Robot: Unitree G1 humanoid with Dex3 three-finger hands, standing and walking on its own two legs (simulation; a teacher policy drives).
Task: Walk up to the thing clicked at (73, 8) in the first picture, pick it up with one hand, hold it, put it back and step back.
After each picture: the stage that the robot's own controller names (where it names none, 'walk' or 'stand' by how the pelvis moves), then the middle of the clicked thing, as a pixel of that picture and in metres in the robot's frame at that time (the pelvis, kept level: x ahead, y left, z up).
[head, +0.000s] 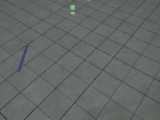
stand; (72, 9) +2.06 +0.08 -0.72
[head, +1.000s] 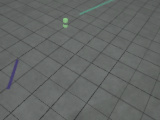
walk; (65, 22) +1.94 +0.12 -0.72
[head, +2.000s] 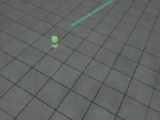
walk; (54, 41) +1.35 +0.20 -0.72
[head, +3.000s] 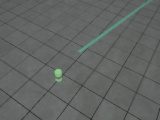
walk; (58, 75) +0.91 +0.17 -0.71
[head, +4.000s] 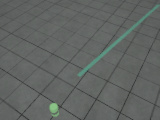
walk; (54, 109) +0.58 +0.20 -0.72
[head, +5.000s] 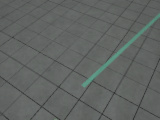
stand; out of the picture +0.42 +0.20 -0.71
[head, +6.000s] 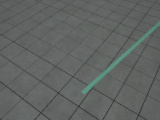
stand; out of the picture +0.40 +0.19 -0.73
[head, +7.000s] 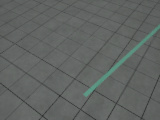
stand; out of the picture +0.38 +0.18 -0.73
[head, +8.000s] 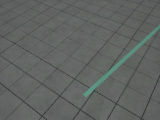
stand; out of the picture +0.37 +0.19 -0.73
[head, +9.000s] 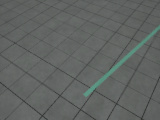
stand; out of the picture +0.37 +0.18 -0.73
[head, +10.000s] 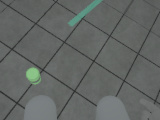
go down; (34, 76) +0.44 +0.22 -0.44
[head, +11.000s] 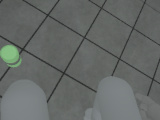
go down; (11, 56) +0.45 +0.26 -0.30
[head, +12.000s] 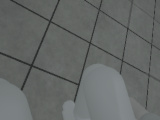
close in; out of the picture +0.42 +0.30 -0.23
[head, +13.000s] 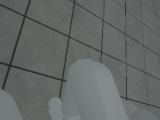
close; out of the picture +0.41 +0.31 -0.22
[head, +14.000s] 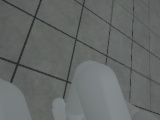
lift; out of the picture +0.39 +0.29 -0.21
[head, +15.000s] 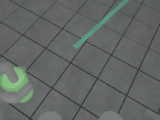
lift; (18, 86) +0.33 +0.20 -0.01
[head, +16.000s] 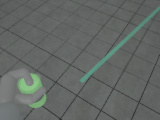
hold; (33, 91) +0.33 +0.17 +0.01
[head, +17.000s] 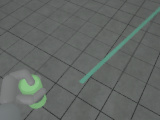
hold; (33, 92) +0.33 +0.17 -0.01
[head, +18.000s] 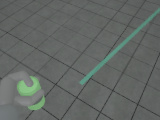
crouch; (32, 93) +0.32 +0.18 -0.01
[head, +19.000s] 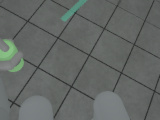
crouch; (9, 57) +0.43 +0.22 -0.08
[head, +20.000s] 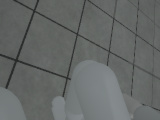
lower; out of the picture +0.40 +0.33 -0.23
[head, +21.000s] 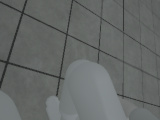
lower; out of the picture +0.41 +0.33 -0.22
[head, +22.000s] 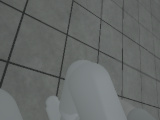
lower; out of the picture +0.41 +0.33 -0.23
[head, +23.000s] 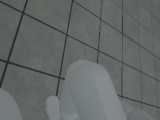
lower; out of the picture +0.41 +0.33 -0.23
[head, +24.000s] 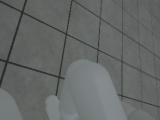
loosen; out of the picture +0.41 +0.33 -0.23
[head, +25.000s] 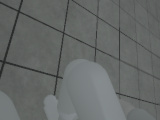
withdraw; out of the picture +0.41 +0.33 -0.23
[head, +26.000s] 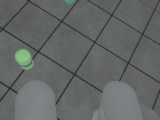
walk; (24, 59) +0.46 +0.26 -0.33
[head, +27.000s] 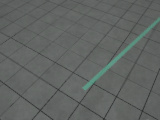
stand; out of the picture +0.39 +0.19 -0.66
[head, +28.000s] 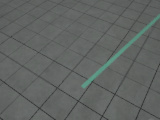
stand; out of the picture +0.40 +0.21 -0.67
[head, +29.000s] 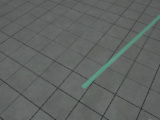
stand; out of the picture +0.40 +0.21 -0.67
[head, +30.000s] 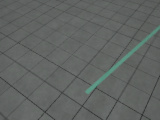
stand; out of the picture +0.41 +0.20 -0.72
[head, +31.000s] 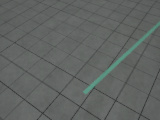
stand; out of the picture +0.39 +0.20 -0.73
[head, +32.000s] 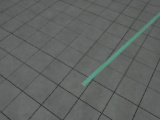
walk; out of the picture +0.39 +0.20 -0.72
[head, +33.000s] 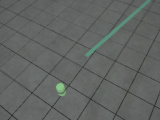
walk; (61, 89) +0.63 +0.21 -0.70
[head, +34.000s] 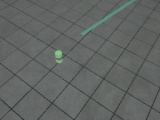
walk; (58, 56) +1.01 +0.18 -0.70
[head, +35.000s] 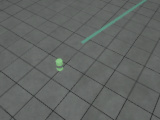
stand; (59, 64) +1.00 +0.20 -0.71
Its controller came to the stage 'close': yes
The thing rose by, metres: 0.70
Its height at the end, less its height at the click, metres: +0.00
